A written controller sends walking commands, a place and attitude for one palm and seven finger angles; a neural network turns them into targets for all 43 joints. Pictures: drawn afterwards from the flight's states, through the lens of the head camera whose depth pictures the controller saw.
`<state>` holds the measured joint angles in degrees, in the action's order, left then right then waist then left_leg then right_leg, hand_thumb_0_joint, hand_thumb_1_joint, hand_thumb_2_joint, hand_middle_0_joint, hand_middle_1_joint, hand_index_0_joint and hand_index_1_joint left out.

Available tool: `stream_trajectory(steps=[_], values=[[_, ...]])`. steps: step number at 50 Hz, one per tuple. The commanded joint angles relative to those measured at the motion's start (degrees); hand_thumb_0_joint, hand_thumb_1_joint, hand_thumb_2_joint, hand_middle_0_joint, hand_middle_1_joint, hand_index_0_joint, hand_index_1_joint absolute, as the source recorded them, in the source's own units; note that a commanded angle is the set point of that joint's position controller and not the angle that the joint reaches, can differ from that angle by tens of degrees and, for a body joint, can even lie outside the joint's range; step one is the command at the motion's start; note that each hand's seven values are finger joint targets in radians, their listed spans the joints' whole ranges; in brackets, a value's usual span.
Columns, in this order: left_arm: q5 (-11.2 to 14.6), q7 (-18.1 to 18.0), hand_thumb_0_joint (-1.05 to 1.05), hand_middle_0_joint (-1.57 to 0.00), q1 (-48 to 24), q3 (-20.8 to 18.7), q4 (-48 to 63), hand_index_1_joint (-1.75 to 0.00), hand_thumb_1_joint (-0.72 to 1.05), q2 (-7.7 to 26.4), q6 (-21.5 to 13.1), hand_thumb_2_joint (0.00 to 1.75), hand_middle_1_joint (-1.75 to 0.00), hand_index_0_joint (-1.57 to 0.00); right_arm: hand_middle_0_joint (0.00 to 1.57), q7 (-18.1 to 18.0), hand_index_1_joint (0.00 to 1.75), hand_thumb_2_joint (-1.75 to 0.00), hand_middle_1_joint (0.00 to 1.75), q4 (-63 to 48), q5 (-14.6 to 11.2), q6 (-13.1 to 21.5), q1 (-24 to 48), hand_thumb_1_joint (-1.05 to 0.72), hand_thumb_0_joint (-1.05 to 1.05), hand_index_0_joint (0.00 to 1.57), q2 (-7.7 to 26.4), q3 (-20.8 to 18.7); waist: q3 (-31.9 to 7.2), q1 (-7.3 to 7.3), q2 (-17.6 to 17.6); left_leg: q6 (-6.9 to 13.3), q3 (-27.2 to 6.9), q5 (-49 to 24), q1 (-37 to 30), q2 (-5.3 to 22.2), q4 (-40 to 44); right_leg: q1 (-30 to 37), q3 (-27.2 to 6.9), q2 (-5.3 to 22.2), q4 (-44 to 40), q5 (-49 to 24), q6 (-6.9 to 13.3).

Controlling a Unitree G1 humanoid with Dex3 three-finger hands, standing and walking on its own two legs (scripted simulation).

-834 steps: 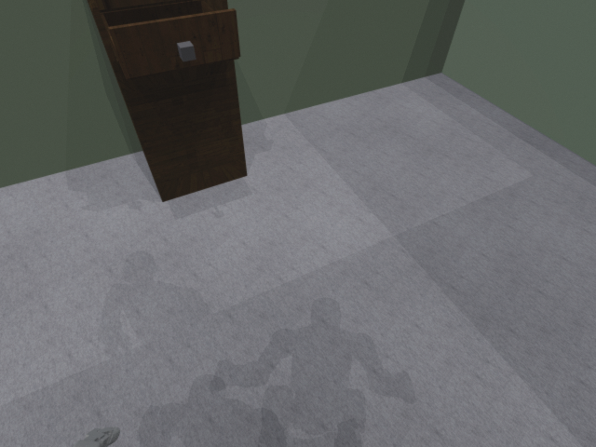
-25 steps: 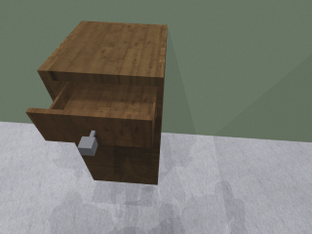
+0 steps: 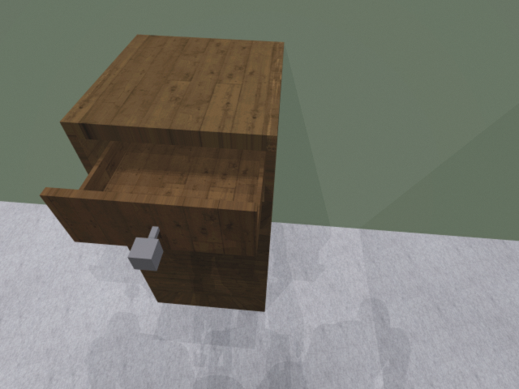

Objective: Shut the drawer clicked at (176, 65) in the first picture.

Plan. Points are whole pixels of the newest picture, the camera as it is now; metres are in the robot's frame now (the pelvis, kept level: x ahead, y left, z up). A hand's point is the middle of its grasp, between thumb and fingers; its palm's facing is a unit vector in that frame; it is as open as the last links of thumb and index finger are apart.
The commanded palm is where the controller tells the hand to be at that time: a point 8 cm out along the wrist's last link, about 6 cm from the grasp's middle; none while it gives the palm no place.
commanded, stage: come to a stop and stand still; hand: left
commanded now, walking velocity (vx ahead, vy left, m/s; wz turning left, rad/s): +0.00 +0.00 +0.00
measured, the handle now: (149, 245) +0.36 +0.23 -0.02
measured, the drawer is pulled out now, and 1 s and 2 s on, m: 0.16 0.16 0.15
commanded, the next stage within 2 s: look again from close up in 0.38 s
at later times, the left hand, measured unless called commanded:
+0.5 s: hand out of the picture -0.01 +0.15 -0.18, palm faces +0.06 -0.98 -0.17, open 7.3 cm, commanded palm none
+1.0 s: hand out of the picture +0.03 +0.23 -0.18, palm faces -0.01 -0.98 -0.21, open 7.3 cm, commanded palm none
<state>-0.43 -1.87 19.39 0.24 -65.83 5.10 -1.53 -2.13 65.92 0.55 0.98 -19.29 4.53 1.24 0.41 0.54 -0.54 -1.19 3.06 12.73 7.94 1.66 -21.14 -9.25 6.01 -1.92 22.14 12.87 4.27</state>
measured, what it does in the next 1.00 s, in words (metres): shifts its weight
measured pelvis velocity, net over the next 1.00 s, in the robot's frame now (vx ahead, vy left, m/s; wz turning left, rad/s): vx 0.01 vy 0.06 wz -0.02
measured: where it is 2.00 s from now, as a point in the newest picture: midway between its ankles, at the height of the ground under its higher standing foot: outside the picture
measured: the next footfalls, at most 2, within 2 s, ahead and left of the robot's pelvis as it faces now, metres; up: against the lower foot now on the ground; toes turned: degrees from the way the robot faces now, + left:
none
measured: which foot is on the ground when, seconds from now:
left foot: down 0.00-1.00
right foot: down 0.00-1.00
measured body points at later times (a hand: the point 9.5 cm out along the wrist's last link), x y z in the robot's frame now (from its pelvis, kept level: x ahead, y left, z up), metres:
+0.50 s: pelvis +0.02 +0.00 +0.00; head +0.03 -0.01 +0.45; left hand -0.01 +0.20 -0.16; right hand +0.00 -0.20 -0.17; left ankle -0.02 +0.13 -0.74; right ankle -0.01 -0.07 -0.74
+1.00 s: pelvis +0.01 +0.06 -0.01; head +0.01 +0.05 +0.44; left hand +0.03 +0.28 -0.16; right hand -0.01 -0.15 -0.17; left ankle -0.01 +0.13 -0.74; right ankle -0.01 -0.06 -0.74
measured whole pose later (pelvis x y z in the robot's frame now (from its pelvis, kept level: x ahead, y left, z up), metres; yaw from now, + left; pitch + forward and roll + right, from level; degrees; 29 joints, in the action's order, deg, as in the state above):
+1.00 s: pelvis +0.01 +0.06 -0.01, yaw -1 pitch -1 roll +0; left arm -0.5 -2.0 15.6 0.7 -61.3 9.0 -0.3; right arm -1.2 62.9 0.7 1.5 -19.0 7.8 1.9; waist 0.9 -0.4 0.9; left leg 3.9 5.0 15.8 9.5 -2.5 -25.6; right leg -11.1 3.2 1.8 27.2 15.5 -0.2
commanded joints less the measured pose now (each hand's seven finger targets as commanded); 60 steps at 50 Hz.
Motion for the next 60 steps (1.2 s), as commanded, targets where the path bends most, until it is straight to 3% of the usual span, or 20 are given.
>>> stream_trajectory(steps=[1, 23, 24, 25, 26, 28, 29, 33, 34, 36, 40, 47, 52, 53, 54, 55, 56, 57, 58, 60], values=[[-0.02, -0.46, 0.00, -0.20, 5.50, -0.91, 0.36, -0.30, 0.90, 4.80, -0.66, 0.90, -0.30, -0.20, 0.20, -0.62, 0.30, -0.90, 0.30, -0.48, 0.22, 0.19, -4.77, -0.90, 0.00, 0.20, 4.30, -0.77, 5.36, 0.03, 0.93, 1.89, -3.93, -5.02, 2.67, 4.32, 3.18, -1.34, -8.22, 8.19, -5.39, -6.57, -1.33], [0.00, -0.59, 0.00, -0.20, 5.45, -1.17, 0.47, -0.30, 0.90, 5.79, -0.79, 0.90, -0.30, -0.20, 0.20, -0.82, 0.30, -0.90, 0.30, -0.35, 0.31, 0.42, -4.07, -0.90, 0.00, 0.20, 5.34, -0.66, 4.22, 0.15, -0.03, 1.72, -3.85, -8.54, 1.40, 4.50, 2.60, 1.70, -7.66, 8.74, -4.19, -14.00, -1.48], [-0.93, -3.08, 0.00, -0.20, 8.76, -1.31, -0.58, -0.30, 0.90, 8.74, -2.30, 0.90, -0.30, -0.20, 0.20, 0.01, 0.30, -0.90, 0.30, -4.45, -0.44, 1.35, 4.18, -0.90, 0.00, 0.20, 8.08, -1.60, 6.57, 2.55, -2.38, 0.00, 1.86, -1.60, 9.72, 2.94, -14.10, 1.05, -13.57, 13.17, -2.61, -52.73, -8.41], [-0.78, -2.75, 0.00, -0.20, 8.48, -1.91, 1.98, -0.30, 0.90, 10.87, -2.40, 0.90, -0.30, -0.20, 0.20, -0.10, 0.30, -0.90, 0.30, -6.67, -0.43, -0.10, -0.61, -0.90, 0.00, 0.20, 5.35, -1.72, 2.09, -0.98, -2.77, 1.72, -3.09, 9.67, 10.84, 1.34, -18.25, 4.37, -15.54, 16.91, -2.13, -50.52, -7.62], [-0.79, -2.21, 0.00, -0.20, 5.84, -2.01, 3.41, -0.30, 0.90, 11.25, -2.23, 0.90, -0.30, -0.20, 0.20, 0.02, 0.30, -0.90, 0.30, -6.70, -0.13, -0.71, -1.37, -0.90, 0.00, 0.20, 5.26, -1.85, 1.32, -1.14, 1.81, 2.16, -2.16, 9.66, 10.12, 1.54, -18.10, 4.65, -15.03, 17.50, -2.50, -48.88, -5.52], [-0.84, -1.69, 0.00, -0.20, 3.52, -1.28, 4.42, -0.30, 0.90, 9.57, -2.27, 0.90, -0.30, -0.20, 0.20, 0.66, 0.30, -0.90, 0.30, -6.63, -0.35, -0.42, -2.42, -0.90, 0.00, 0.20, 4.65, -1.62, -3.50, -2.06, -1.45, 1.54, -1.77, 8.85, 7.63, 1.53, -16.82, 3.30, -12.43, 15.62, -2.18, -29.92, 2.73], [-0.81, -1.59, 0.00, -0.20, 2.18, -1.31, 5.10, -0.30, 0.90, 9.24, -2.09, 0.90, -0.30, -0.20, 0.20, 0.73, 0.30, -0.90, 0.30, -6.77, -0.21, -0.37, -2.76, -0.90, 0.00, 0.20, 4.89, -1.71, -3.78, -2.37, -2.91, 1.31, -1.24, 7.50, 5.73, 1.12, -13.97, 1.84, -11.88, 14.61, -2.18, -23.40, 3.71], [-0.17, -1.11, 0.00, -0.20, 0.02, -0.82, 5.95, -0.30, 0.90, 7.48, -0.88, 0.90, -0.30, -0.20, 0.20, 0.75, 0.30, -0.90, 0.30, -6.09, 0.37, 0.38, -4.32, -0.90, 0.00, 0.20, 7.02, -1.51, 3.01, -2.37, 0.03, 2.47, -4.04, -1.05, 3.24, 3.26, -4.46, -6.51, -9.55, 9.11, -1.18, -0.29, 0.36], [-0.14, -1.08, 0.00, -0.20, 0.39, -0.83, 6.03, -0.30, 0.90, 7.19, -0.78, 0.90, -0.30, -0.20, 0.20, 0.67, 0.30, -0.90, 0.30, -6.30, 0.48, 0.42, -3.85, -0.90, 0.00, 0.20, 7.57, -1.41, 5.06, -1.66, -0.82, 2.92, -4.58, -1.46, 5.47, 4.27, -3.72, -6.36, -9.56, 8.16, -1.64, 0.71, -0.18], [-0.09, -0.83, 0.00, -0.20, 0.73, -0.61, 5.61, -0.30, 0.90, 7.72, -0.29, 0.90, -0.30, -0.20, 0.20, 0.50, 0.30, -0.90, 0.30, -5.92, 0.41, 0.82, -2.80, -0.90, 0.00, 0.20, 7.65, -0.97, 5.83, -0.70, 5.65, 3.49, -6.52, -5.21, 6.91, 4.46, -0.74, -3.52, -8.60, 7.35, 0.82, -1.64, -0.55], [0.00, -0.57, 0.00, -0.20, 1.40, -0.24, 5.19, -0.30, 0.90, 7.73, 0.16, 0.90, -0.30, -0.20, 0.20, 0.29, 0.30, -0.90, 0.30, -5.76, 0.25, 1.00, -2.18, -0.90, 0.00, 0.20, 8.76, -0.63, 6.94, -0.01, 1.22, 4.15, -7.33, -2.48, 8.95, 4.21, 1.21, -1.63, -8.17, 6.93, 0.79, -0.15, -1.08], [-0.02, -0.37, 0.00, -0.20, 0.47, -0.26, 5.70, -0.30, 0.90, 8.00, 0.71, 0.90, -0.30, -0.20, 0.20, 0.33, 0.30, -0.90, 0.30, -4.76, 0.37, 1.20, -2.30, -0.90, 0.00, 0.20, 9.67, -0.58, 6.25, 0.22, 0.80, 4.76, -8.80, -0.46, 8.68, 4.39, 4.25, -0.95, -7.13, 6.92, 1.80, 0.61, -1.85], [0.11, -0.42, 0.00, -0.20, 0.82, -0.18, 5.06, -0.30, 0.90, 7.97, 0.68, 0.90, -0.30, -0.20, 0.20, 0.14, 0.30, -0.90, 0.30, -3.83, 0.22, 1.52, -2.39, -0.90, 0.00, 0.20, 9.85, -0.57, 2.97, 0.12, 0.92, 4.91, -8.25, -7.32, 4.63, 4.40, 3.09, -0.16, -6.93, 7.32, 2.26, -2.26, -2.26], [-0.71, -2.66, 0.00, -0.20, 3.54, -0.06, 3.28, -0.30, 0.90, 9.76, -0.20, 0.90, -0.30, -0.20, 0.20, 0.64, 0.30, -0.90, 0.30, -7.95, -0.61, 1.42, 3.11, -0.90, 0.00, 0.20, 11.99, -1.08, 5.88, 1.42, -6.02, 3.32, -6.20, -16.29, 8.71, 5.67, -7.08, -3.13, -8.32, 9.56, 1.63, -16.92, -3.10], [9.77, -2.35, 0.00, -0.22, -39.71, -10.80, 93.02, -0.32, 0.90, 24.89, -12.26, 0.90, -0.32, -0.22, 0.20, -1.23, 0.30, -0.90, 0.30, -27.77, -2.86, 10.22, 2.35, -0.90, 0.00, 0.20, 21.68, -3.69, -25.62, -6.53, 6.78, 0.92, -7.58, -23.35, -9.66, 0.00, -3.09, -1.43, -3.66, 3.14, 6.31, -16.35, -2.63], [5.29, -3.48, 0.00, -0.24, -11.79, -6.95, 78.45, -0.34, 0.90, 18.79, -8.54, 0.90, -0.34, -0.24, 0.20, -2.83, 0.30, -0.90, 0.30, -24.45, -1.88, 16.10, 6.88, -0.90, 0.00, 0.20, 16.15, -0.95, -23.96, -0.58, 13.86, -0.58, -7.15, -31.69, -13.97, 3.35, -1.06, -5.06, -3.34, 2.39, 11.61, -2.70, -1.86], [6.77, -6.65, 0.00, -0.26, -8.72, -3.84, 72.06, -0.37, 0.90, 13.74, -5.33, 0.90, -0.37, -0.26, 0.20, -2.82, 0.30, -0.90, 0.30, -20.15, -1.99, 18.00, 6.35, -0.90, 0.00, 0.20, 16.36, -1.97, -19.19, -1.70, 14.50, -2.95, -6.94, -28.98, -8.78, 2.93, 0.39, -8.98, -2.04, 2.31, 14.42, 4.23, -2.60], [6.85, -6.10, 0.00, -0.28, 6.62, 5.19, 62.23, -0.39, 0.90, -0.46, 0.01, 0.90, -0.39, -0.28, 0.20, -1.68, 0.30, -0.90, 0.30, -18.90, -2.57, 18.00, 3.61, -0.90, 0.00, 0.20, 13.54, -1.95, -11.07, -2.79, 10.09, -2.39, -8.24, -24.18, -5.66, 3.38, 1.31, -14.07, -1.93, 2.51, 14.80, 7.08, -3.25], [9.51, -4.94, 0.00, -0.30, -0.59, 7.77, 73.22, -0.41, 0.90, -2.09, -1.29, 0.90, -0.41, -0.30, 0.20, -1.17, 0.30, -0.90, 0.30, -23.09, -2.60, 18.69, 4.70, -0.90, 0.00, 0.20, 15.83, -2.42, -4.87, -3.32, 9.45, -2.01, -9.49, -20.58, -1.26, 3.09, 0.15, -14.42, -1.62, 3.27, 14.84, 6.54, -3.55], [8.24, -3.72, 0.00, -0.34, 1.62, 3.54, 73.19, -0.45, 0.90, 2.23, -5.74, 0.90, -0.45, -0.34, 0.20, -0.73, 0.30, -0.90, 0.30, -26.39, -1.38, 20.20, 5.83, -0.90, 0.00, 0.20, 17.00, -3.91, -1.73, -3.71, 2.33, -0.80, -9.37, -12.72, 5.60, 1.38, -5.90, -16.66, -0.43, 2.55, 11.55, 5.91, -3.00]])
